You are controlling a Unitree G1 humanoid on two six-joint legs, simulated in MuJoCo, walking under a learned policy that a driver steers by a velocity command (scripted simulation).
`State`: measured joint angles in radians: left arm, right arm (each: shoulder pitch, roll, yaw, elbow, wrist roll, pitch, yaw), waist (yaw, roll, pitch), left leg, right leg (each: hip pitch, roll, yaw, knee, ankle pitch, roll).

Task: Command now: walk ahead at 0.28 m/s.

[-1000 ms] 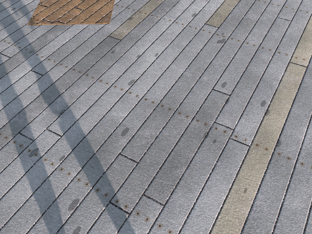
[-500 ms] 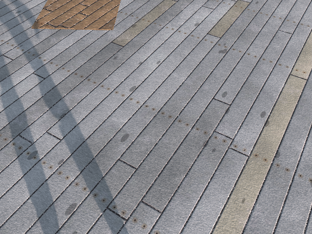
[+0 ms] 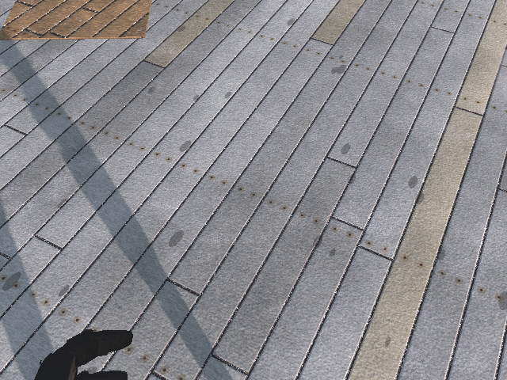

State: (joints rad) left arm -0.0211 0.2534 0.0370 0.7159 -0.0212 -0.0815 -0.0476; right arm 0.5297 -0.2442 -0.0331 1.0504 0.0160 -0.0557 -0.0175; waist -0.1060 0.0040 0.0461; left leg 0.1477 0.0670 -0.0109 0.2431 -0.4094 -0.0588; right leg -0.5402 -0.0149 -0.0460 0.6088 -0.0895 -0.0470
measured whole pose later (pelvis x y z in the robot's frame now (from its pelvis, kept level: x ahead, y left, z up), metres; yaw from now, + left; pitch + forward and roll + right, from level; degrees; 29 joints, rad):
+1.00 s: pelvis +0.32 -0.03 +0.01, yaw -1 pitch +2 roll +0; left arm 0.45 0.23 0.03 1.07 -0.01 -0.08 0.01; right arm -0.03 -0.23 -0.05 0.81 0.03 -0.09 0.04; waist 0.11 0.02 0.04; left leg -0.61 0.05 0.03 0.56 0.01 0.02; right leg 0.13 0.02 -0.03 0.17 -0.33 -0.02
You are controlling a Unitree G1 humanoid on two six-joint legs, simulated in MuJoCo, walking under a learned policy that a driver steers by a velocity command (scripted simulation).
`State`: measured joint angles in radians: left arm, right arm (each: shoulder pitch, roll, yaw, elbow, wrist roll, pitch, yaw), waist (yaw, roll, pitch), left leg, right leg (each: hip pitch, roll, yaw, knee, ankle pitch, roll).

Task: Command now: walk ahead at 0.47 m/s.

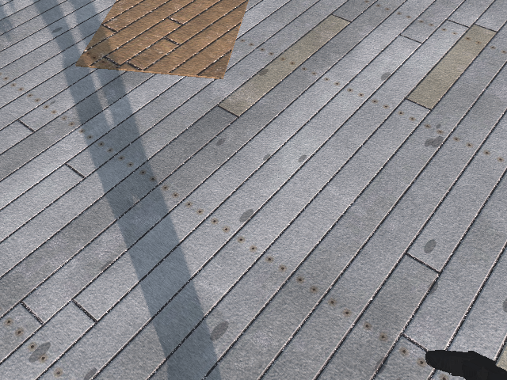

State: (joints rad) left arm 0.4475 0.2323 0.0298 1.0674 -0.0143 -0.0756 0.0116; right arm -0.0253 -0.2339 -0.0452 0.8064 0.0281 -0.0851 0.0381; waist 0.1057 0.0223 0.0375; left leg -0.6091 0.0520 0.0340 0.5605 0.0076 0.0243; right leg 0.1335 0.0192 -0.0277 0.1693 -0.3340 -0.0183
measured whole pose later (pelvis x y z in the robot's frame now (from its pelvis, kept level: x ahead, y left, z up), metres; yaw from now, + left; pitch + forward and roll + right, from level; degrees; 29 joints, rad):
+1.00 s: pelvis +0.54 +0.00 +0.01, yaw +17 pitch +1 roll -3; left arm 0.29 0.26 0.08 0.98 0.01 -0.10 0.01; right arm 0.14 -0.28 -0.08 0.79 0.02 -0.03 0.01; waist 0.07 0.04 0.02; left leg -0.69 0.13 -0.03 0.80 -0.01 0.03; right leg 0.01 0.01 -0.22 0.22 -0.24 0.00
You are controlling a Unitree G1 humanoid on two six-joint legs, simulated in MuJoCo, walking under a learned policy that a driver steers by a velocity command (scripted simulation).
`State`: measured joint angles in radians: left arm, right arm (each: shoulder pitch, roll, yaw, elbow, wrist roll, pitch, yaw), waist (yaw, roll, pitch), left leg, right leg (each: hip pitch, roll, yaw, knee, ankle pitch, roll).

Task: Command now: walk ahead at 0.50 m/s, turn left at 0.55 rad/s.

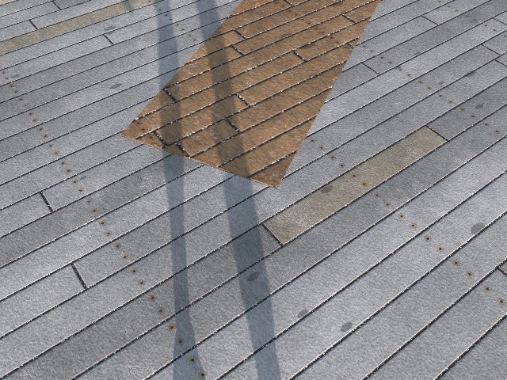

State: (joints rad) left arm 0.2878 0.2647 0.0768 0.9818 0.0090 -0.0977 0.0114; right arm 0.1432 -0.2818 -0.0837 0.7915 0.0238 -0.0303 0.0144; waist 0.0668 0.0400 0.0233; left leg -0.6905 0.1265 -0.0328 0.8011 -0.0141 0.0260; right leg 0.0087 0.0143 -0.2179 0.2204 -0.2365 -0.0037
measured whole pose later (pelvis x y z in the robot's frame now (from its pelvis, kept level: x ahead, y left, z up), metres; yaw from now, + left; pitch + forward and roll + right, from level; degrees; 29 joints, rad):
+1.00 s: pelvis +0.54 +0.12 +0.00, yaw +29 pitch +2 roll -2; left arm 0.37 0.27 0.07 0.89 -0.02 -0.08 -0.02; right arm 0.12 -0.28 -0.05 0.66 0.01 -0.06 0.01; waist 0.09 0.04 0.02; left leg -0.62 0.10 -0.06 0.72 -0.12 -0.01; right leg -0.09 0.03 -0.05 0.27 -0.21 -0.01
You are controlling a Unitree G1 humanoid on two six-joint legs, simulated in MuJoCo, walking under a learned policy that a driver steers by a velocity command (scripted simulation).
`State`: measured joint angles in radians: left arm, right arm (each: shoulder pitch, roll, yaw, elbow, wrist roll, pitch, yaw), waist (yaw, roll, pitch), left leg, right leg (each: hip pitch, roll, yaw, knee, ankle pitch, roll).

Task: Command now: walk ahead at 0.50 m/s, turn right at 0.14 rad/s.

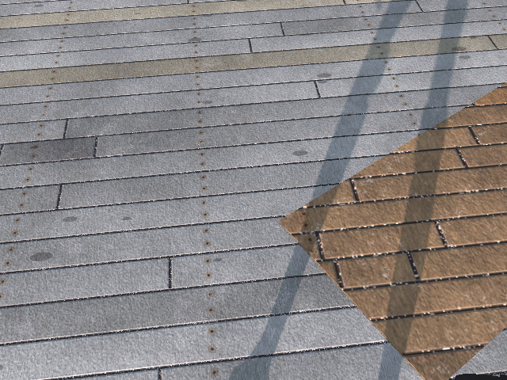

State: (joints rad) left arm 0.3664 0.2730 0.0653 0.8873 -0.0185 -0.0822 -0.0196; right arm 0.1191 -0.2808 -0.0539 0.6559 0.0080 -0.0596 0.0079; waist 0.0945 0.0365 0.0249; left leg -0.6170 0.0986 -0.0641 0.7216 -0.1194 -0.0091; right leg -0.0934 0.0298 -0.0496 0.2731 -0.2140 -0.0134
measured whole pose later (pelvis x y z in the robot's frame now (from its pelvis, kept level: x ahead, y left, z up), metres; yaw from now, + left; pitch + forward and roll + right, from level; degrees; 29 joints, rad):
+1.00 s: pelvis +0.50 -0.11 +0.00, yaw -33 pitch +2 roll +0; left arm 0.34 0.29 0.07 0.72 -0.02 -0.04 0.01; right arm 0.04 -0.29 -0.05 0.69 0.00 -0.10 0.01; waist 0.08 0.03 0.03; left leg -0.63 0.06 -0.10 0.61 0.02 -0.06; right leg -0.13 0.11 0.14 0.36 -0.26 -0.07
